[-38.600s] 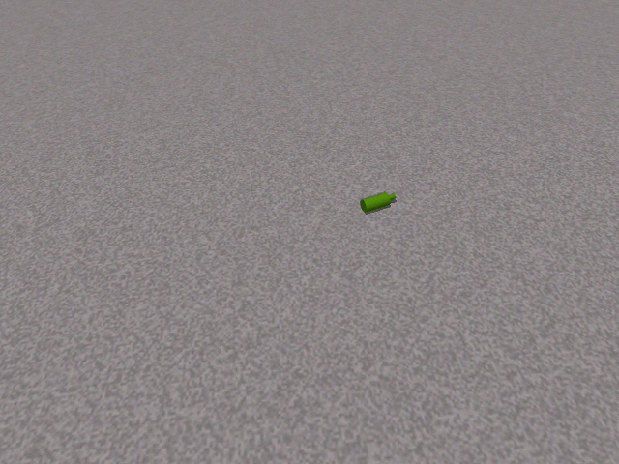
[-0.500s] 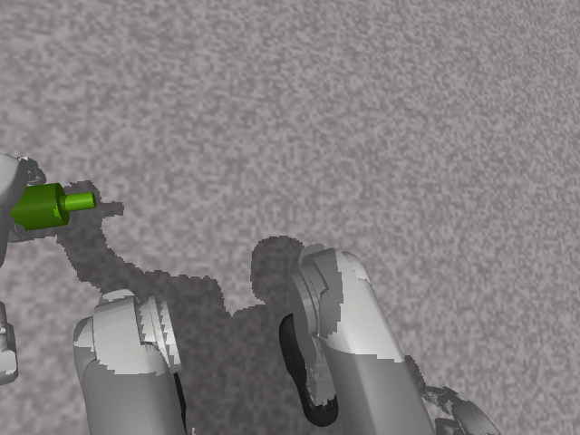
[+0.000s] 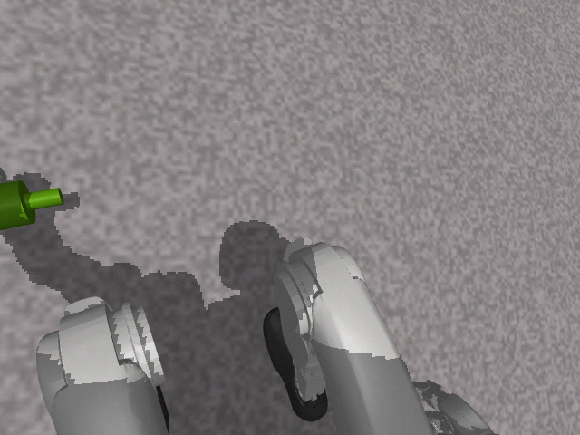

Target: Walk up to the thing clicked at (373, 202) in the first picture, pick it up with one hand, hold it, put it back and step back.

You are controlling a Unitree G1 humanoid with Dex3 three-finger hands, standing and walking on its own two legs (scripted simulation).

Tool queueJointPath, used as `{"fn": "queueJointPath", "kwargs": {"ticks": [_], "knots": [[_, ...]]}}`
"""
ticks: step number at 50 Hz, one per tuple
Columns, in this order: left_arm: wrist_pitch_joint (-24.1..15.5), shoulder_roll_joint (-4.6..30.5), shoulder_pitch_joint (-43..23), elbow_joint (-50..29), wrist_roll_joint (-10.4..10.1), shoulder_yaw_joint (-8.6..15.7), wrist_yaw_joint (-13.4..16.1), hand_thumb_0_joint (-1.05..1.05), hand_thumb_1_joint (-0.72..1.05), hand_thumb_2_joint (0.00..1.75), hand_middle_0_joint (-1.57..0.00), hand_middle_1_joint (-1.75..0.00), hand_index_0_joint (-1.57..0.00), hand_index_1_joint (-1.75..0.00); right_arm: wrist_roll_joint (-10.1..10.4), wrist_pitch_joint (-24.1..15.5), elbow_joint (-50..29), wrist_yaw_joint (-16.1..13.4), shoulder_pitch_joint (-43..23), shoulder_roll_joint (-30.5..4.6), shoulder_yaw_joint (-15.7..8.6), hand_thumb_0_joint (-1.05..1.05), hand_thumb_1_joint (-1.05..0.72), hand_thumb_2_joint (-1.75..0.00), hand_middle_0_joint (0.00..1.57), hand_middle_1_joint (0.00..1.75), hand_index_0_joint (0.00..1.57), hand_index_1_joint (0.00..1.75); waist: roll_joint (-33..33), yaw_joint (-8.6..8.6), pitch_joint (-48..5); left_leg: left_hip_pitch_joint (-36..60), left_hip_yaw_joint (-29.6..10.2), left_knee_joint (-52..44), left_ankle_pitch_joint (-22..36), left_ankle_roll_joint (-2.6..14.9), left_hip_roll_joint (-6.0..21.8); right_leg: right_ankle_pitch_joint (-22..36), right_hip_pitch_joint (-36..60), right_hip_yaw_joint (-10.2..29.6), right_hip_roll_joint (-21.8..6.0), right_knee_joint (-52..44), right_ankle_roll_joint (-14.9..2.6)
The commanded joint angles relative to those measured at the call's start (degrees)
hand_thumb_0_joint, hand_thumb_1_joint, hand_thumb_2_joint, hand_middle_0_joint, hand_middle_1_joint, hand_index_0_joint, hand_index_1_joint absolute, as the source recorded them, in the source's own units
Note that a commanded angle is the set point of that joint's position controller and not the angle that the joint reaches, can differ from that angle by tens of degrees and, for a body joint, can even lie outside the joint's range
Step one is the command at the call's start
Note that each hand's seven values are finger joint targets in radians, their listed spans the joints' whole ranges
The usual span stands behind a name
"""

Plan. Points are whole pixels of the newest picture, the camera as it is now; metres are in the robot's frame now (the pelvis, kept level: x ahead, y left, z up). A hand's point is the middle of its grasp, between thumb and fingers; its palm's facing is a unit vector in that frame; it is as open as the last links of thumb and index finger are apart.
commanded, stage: rest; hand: left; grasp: from above
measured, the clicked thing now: out of the picture +0.46 +0.29 -0.26
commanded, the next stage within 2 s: open in 0.64 s
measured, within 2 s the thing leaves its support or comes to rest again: rests again in 0.44 s
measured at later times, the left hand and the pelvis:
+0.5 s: hand out of the picture +0.44 +0.31 -0.24, palm faces -0.45 -0.09 -0.89, open 8.5 cm; pelvis -0.01 +0.00 -0.01, yaw -2 degrees
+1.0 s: hand out of the picture +0.44 +0.31 -0.24, palm faces -0.45 -0.09 -0.89, open 9.0 cm; pelvis -0.01 +0.01 -0.01, yaw -3 degrees
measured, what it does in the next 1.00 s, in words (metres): stands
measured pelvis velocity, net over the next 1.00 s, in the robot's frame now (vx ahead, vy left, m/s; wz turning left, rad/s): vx -0.01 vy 0.01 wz -0.06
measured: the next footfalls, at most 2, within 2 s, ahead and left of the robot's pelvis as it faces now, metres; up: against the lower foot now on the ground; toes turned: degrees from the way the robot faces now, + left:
none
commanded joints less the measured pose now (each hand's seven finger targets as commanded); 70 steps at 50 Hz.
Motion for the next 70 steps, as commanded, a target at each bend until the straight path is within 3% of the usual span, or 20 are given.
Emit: {"fn": "queueJointPath", "kwargs": {"ticks": [1,2,4,5,6,11,12,18,22,24,37,40,43,47,52,56,63,66,67,70], "knots": [[-0.3,15.6,-16.3,-5.7,-1.1,0.7,3.6,0.00,0.88,0.43,-1.22,-0.27,-1.22,-0.26,-0.4,-0.5,0.5,-0.5,11.9,-17.1,-4.1,0.00,-0.89,-0.90,0.20,0.30,0.20,0.30,25.4,-0.60,-39.5,30.4,7.3,-12.9,14.7,2.73,1.0,16.7,20.8,-6.8,1.2,-12.3,-5.27],[-0.9,20.3,-17.8,-9.0,-1.1,3.9,4.4,0.00,0.90,0.43,-1.22,-0.29,-1.23,-0.28,-0.9,-0.5,-0.2,-0.5,11.9,-18.0,-4.1,0.00,-0.89,-0.89,0.20,0.30,0.20,0.30,25.9,-0.70,-41.5,30.6,7.0,-12.9,15.4,2.86,1.2,17.6,22.7,-7.0,1.4,-12.3,-4.94],[-0.6,17.5,-17.5,-6.7,-0.8,1.1,4.4,0.00,0.92,0.40,-1.22,-0.30,-1.25,-0.28,-0.8,-0.9,0.1,-0.3,11.3,-17.2,-3.6,0.00,-0.90,-0.90,0.20,0.30,0.20,0.30,26.8,-0.61,-39.4,29.9,7.1,-13.4,13.3,2.72,1.2,15.8,21.2,-7.0,1.4,-12.2,-5.23],[-0.8,19.7,-18.0,-8.7,-0.9,2.7,4.9,0.00,0.93,0.42,-1.24,-0.30,-1.25,-0.29,-1.0,-1.1,-0.6,-0.3,11.0,-17.7,-3.7,0.00,-0.90,-0.90,0.20,0.30,0.20,0.30,26.7,-0.55,-41.8,31.0,6.9,-13.1,14.3,2.82,1.5,17.2,22.9,-7.0,1.6,-12.3,-4.90],[-0.3,17.1,-17.4,-5.6,-0.7,0.8,4.7,0.00,0.93,0.44,-1.25,-0.30,-1.26,-0.29,-1.0,-1.3,0.1,-0.3,11.7,-18.1,-3.4,0.00,-0.90,-0.90,0.20,0.30,0.20,0.30,25.8,-1.51,-38.8,30.1,7.0,-12.3,13.8,2.73,1.1,16.2,20.6,-7.4,1.3,-11.9,-5.31],[-0.1,17.2,-17.7,-5.5,-1.0,0.6,5.6,0.00,0.93,0.44,-1.24,-0.31,-1.25,-0.29,-1.6,-2.1,0.4,0.2,11.8,-18.4,-2.6,0.00,-0.90,-0.90,0.20,0.30,0.20,0.30,27.4,-2.41,-38.6,32.1,6.2,-12.9,16.1,2.36,1.4,18.2,21.2,-8.2,1.6,-11.3,-5.05],[-0.2,19.8,-19.8,-7.2,-0.6,1.1,5.9,0.00,0.92,0.43,-1.24,-0.29,-1.25,-0.28,-1.5,-2.4,-0.2,0.4,10.8,-18.6,-2.5,0.00,-0.90,-0.90,0.20,0.30,0.20,0.30,28.5,-2.28,-39.0,32.2,6.0,-12.3,16.2,2.31,1.7,18.6,21.2,-8.1,1.7,-10.7,-5.20],[0.1,20.6,-18.6,-4.6,-0.7,1.4,6.7,0.00,0.89,0.41,-1.23,-0.26,-1.23,-0.25,-1.7,-3.4,-0.3,0.8,10.3,-19.3,-1.8,0.00,-0.90,-0.90,0.20,0.30,0.20,0.30,28.3,-2.42,-37.5,31.2,5.6,-12.3,15.3,2.26,1.8,17.7,21.1,-8.5,2.0,-11.0,-5.28],[0.5,16.8,-18.4,-1.0,-0.9,-1.9,6.5,0.00,0.91,0.39,-1.22,-0.28,-1.24,-0.26,-2.2,-3.9,0.1,1.4,10.5,-18.9,-0.8,0.00,-0.90,-0.90,0.20,0.30,0.20,0.30,27.8,-4.00,-34.6,29.8,5.3,-12.7,13.0,2.44,1.7,16.2,19.9,-9.1,2.1,-11.2,-4.98],[0.1,21.3,-19.2,-2.4,-1.0,0.7,6.6,0.00,0.91,0.39,-1.24,-0.26,-1.25,-0.25,-1.8,-4.3,-1.1,1.3,10.2,-20.5,-1.1,0.00,-0.90,-0.90,0.20,0.30,0.20,0.30,27.2,-3.51,-34.3,29.7,4.9,-12.6,13.0,2.46,1.8,15.7,20.0,-9.3,2.0,-11.4,-5.15],[-0.9,19.5,-17.8,2.3,-0.7,-2.0,6.9,0.00,0.90,0.38,-1.23,-0.27,-1.24,-0.26,-2.7,-4.9,-2.5,1.8,9.0,-20.5,0.9,0.00,-0.90,-0.90,0.20,0.30,0.20,0.30,26.1,-4.98,-31.1,28.7,3.6,-13.2,11.3,2.43,2.2,14.7,19.8,-10.2,2.4,-11.5,-4.83],[-0.9,18.7,-19.0,2.0,-1.1,-3.9,7.1,0.00,0.66,0.38,-0.99,-0.32,-1.00,-0.30,-2.6,-5.6,-2.6,2.0,8.4,-20.4,1.5,0.00,-0.89,-0.90,0.20,0.30,0.20,0.30,26.6,-5.32,-31.1,28.5,3.6,-12.9,10.7,2.58,2.3,14.7,19.9,-9.9,2.6,-11.7,-4.66],[-0.6,22.4,-17.5,2.4,-0.5,-1.2,7.8,0.00,0.42,0.36,-0.82,-0.32,-0.83,-0.31,-2.7,-5.9,-2.2,2.3,9.9,-21.0,1.5,0.00,-0.89,-0.90,0.20,0.30,0.20,0.30,26.1,-4.69,-31.4,28.3,3.7,-13.0,11.6,2.60,2.3,15.3,21.2,-9.9,2.6,-11.6,-4.60],[-0.7,17.4,-18.9,3.6,-1.4,-4.6,7.8,0.00,0.20,0.41,-0.68,-0.38,-0.69,-0.37,-2.6,-6.3,-2.0,2.4,8.6,-20.9,1.8,0.00,-0.89,-0.90,0.20,0.30,0.20,0.30,25.6,-5.84,-29.9,28.4,2.7,-13.4,10.9,2.18,2.4,14.7,18.8,-10.6,2.5,-11.6,-4.76],[-0.2,21.7,-18.2,2.8,-1.3,-2.1,8.2,0.00,0.07,0.51,-0.59,-0.47,-0.59,-0.47,-2.6,-7.0,-2.1,2.8,9.3,-21.6,1.6,0.00,-0.89,-0.90,0.20,0.30,0.20,0.30,26.1,-4.91,-30.8,28.7,2.9,-13.3,11.3,2.32,2.6,15.1,20.2,-10.3,2.5,-11.8,-4.46],[0.3,18.4,-18.4,3.3,-1.9,-4.4,7.1,0.00,-0.01,0.58,-0.52,-0.53,-0.52,-0.53,-2.4,-7.4,-3.0,3.0,8.4,-21.3,1.8,0.00,-0.90,-0.90,0.20,0.30,0.20,0.30,25.9,-5.63,-29.8,28.3,2.8,-13.2,10.6,2.27,2.4,14.5,19.0,-10.4,2.4,-12.0,-4.59],[0.9,18.6,-16.8,1.0,-3.1,-4.5,6.2,0.00,-0.16,0.69,-0.38,-0.67,-0.38,-0.67,-2.1,-6.7,-2.2,3.1,8.8,-20.6,1.8,0.00,-0.90,-0.90,0.20,0.30,0.20,0.30,28.4,-4.65,-32.8,30.8,2.8,-14.0,13.7,1.97,2.6,17.0,21.1,-10.3,2.7,-11.7,-4.77],[0.9,21.8,-16.8,0.3,-2.6,-2.1,6.1,0.00,-0.22,0.74,-0.35,-0.70,-0.34,-0.70,-2.0,-6.5,-2.6,3.0,9.2,-21.5,1.4,0.00,-0.90,-0.90,0.20,0.30,0.20,0.30,28.4,-4.51,-32.3,30.6,2.8,-13.7,13.6,2.05,2.6,16.9,21.2,-10.1,2.5,-11.6,-4.79],[0.7,19.4,-16.9,-0.4,-3.0,-3.6,6.1,0.00,-0.24,0.76,-0.34,-0.70,-0.33,-0.71,-2.0,-6.3,-2.8,3.0,9.0,-21.3,1.6,0.00,-0.90,-0.90,0.20,0.30,0.20,0.30,28.1,-4.31,-32.1,30.4,2.9,-14.0,14.1,1.82,2.4,17.0,21.0,-10.3,2.5,-12.0,-4.88],[0.4,20.7,-16.7,-0.2,-2.7,-1.7,6.2,0.00,-0.28,0.80,-0.30,-0.74,-0.29,-0.75,-2.2,-6.1,-2.8,3.0,9.7,-21.4,1.5,0.00,-0.89,-0.90,0.20,0.30,0.20,0.30,27.9,-4.93,-31.9,30.2,3.1,-13.6,15.1,2.00,2.5,17.9,22.2,-10.2,2.4,-12.0,-4.77]]}}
